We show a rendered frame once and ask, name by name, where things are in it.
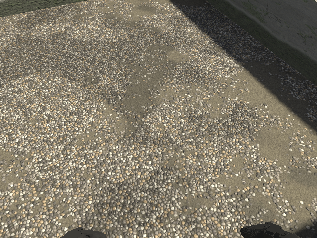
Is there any left robot hand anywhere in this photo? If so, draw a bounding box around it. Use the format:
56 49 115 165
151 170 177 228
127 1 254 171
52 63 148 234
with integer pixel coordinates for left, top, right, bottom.
59 227 106 238

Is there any right robot hand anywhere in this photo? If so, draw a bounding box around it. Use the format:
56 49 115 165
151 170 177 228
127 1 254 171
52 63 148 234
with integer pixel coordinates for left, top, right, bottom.
240 221 302 238

